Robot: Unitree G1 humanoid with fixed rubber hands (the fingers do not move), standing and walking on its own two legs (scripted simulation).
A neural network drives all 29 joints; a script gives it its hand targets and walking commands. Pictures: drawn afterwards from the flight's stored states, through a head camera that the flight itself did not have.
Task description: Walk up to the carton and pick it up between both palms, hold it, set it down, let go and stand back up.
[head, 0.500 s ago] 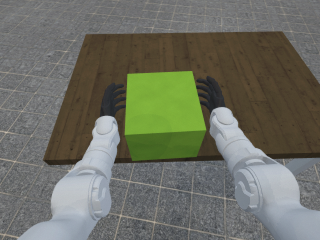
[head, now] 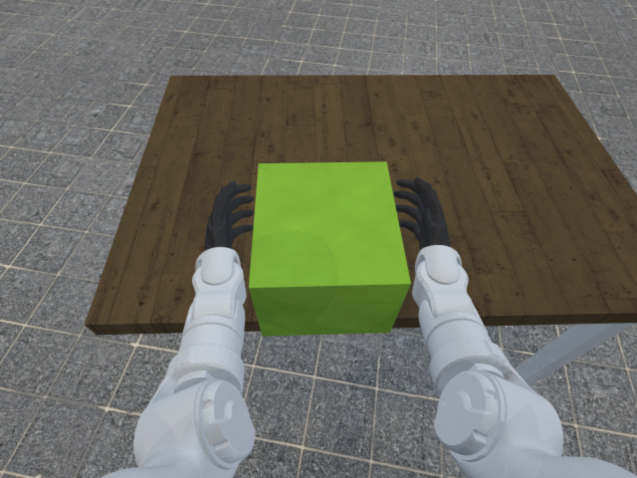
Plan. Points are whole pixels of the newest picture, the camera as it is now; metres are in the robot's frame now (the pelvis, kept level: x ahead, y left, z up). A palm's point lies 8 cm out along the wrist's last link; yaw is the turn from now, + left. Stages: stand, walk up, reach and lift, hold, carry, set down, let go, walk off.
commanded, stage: reach and lift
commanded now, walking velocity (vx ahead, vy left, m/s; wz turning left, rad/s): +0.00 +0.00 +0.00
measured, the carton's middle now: (324, 248) +0.41 +0.05 +0.01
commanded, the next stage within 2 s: none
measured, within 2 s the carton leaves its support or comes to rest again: leaves its support in 1.40 s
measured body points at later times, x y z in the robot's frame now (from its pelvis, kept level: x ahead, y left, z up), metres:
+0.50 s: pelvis +0.00 +0.00 +0.00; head +0.05 +0.02 +0.45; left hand +0.40 +0.19 +0.04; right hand +0.42 -0.09 +0.05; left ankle +0.01 +0.12 -0.75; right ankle -0.04 -0.10 -0.75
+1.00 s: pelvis +0.00 +0.00 +0.00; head +0.05 +0.03 +0.45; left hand +0.40 +0.19 +0.05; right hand +0.42 -0.09 +0.05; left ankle +0.01 +0.12 -0.75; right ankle -0.04 -0.10 -0.75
